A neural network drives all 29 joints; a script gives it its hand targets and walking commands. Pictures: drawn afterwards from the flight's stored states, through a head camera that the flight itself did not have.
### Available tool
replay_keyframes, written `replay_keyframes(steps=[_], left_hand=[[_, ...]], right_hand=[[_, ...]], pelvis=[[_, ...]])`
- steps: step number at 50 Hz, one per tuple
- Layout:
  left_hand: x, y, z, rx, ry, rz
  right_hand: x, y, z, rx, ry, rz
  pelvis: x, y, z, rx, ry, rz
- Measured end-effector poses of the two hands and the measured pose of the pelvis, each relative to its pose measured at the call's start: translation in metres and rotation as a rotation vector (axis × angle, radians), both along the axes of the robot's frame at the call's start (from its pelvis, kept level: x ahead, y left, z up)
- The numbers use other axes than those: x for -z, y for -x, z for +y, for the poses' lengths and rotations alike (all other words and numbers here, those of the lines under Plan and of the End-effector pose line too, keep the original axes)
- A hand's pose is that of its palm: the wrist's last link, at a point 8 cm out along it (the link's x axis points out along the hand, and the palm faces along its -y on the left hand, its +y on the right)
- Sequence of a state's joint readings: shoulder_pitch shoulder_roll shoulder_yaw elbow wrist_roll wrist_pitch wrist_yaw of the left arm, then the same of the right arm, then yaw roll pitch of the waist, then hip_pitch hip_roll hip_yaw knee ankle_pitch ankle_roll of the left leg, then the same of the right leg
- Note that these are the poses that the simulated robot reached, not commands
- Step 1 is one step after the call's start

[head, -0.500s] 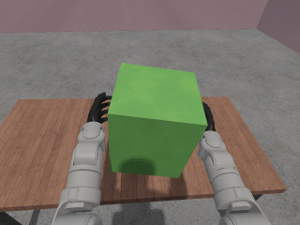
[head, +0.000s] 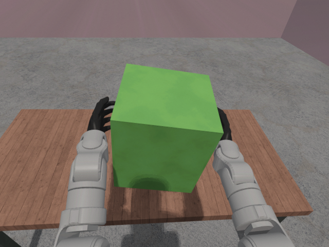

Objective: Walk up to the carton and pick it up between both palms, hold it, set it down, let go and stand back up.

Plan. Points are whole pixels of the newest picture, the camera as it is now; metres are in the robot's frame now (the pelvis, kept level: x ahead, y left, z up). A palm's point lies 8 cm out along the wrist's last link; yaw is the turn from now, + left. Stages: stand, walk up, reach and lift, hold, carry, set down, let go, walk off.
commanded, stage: reach and lift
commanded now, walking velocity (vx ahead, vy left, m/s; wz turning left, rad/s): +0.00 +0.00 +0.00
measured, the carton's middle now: (160, 131) +0.40 -0.01 +0.11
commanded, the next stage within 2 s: hold in 0.64 s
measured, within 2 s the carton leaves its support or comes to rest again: neither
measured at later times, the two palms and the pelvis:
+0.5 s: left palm (95, 126) +0.37 +0.14 +0.16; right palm (221, 134) +0.36 -0.16 +0.14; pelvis +0.01 +0.00 +0.00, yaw +0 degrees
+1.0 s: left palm (90, 120) +0.36 +0.14 +0.19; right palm (224, 130) +0.35 -0.15 +0.16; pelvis -0.01 +0.00 +0.00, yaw -1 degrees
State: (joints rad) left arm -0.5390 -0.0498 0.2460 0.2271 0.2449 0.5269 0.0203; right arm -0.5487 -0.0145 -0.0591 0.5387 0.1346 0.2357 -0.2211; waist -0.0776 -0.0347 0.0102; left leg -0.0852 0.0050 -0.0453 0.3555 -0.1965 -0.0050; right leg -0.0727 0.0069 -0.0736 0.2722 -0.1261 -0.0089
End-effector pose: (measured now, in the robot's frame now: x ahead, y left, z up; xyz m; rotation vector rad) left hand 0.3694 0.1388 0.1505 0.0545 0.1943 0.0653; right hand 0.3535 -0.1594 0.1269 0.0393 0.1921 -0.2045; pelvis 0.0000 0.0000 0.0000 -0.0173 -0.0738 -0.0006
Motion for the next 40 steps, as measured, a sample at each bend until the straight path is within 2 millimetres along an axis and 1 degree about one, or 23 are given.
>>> replay_keyframes(steps=[8, 15, 21, 27, 32, 40], left_hand=[[-0.006, -0.003, -0.001, 0.009, -0.006, -0.006], [-0.013, -0.005, 0.0, 0.001, -0.005, -0.017], [-0.014, -0.004, 0.002, -0.012, -0.008, -0.017], [-0.015, 0.003, 0.004, -0.021, -0.006, -0.028], [-0.016, 0.009, 0.005, -0.023, -0.006, -0.026], [-0.027, 0.014, 0.004, -0.021, -0.007, -0.034]], right_hand=[[-0.002, 0.0, 0.0, 0.008, -0.003, -0.005], [-0.008, -0.005, 0.001, 0.0, -0.001, -0.017], [-0.011, -0.008, 0.002, -0.015, 0.001, -0.018], [-0.013, -0.004, 0.004, -0.023, -0.004, -0.029], [-0.013, 0.001, 0.004, -0.023, -0.013, -0.027], [-0.02, 0.007, 0.005, -0.019, -0.013, -0.035]], pelvis=[[0.0, 0.0, 0.004, 0.009, 0.002, -0.003], [0.0, -0.003, 0.005, 0.013, 0.003, -0.008], [0.0, -0.006, 0.004, 0.011, 0.005, -0.016], [0.0, -0.007, 0.002, 0.005, 0.008, -0.026], [0.0, -0.004, 0.002, 0.004, 0.007, -0.033], [0.0, 0.005, 0.001, 0.009, 0.003, -0.037]])
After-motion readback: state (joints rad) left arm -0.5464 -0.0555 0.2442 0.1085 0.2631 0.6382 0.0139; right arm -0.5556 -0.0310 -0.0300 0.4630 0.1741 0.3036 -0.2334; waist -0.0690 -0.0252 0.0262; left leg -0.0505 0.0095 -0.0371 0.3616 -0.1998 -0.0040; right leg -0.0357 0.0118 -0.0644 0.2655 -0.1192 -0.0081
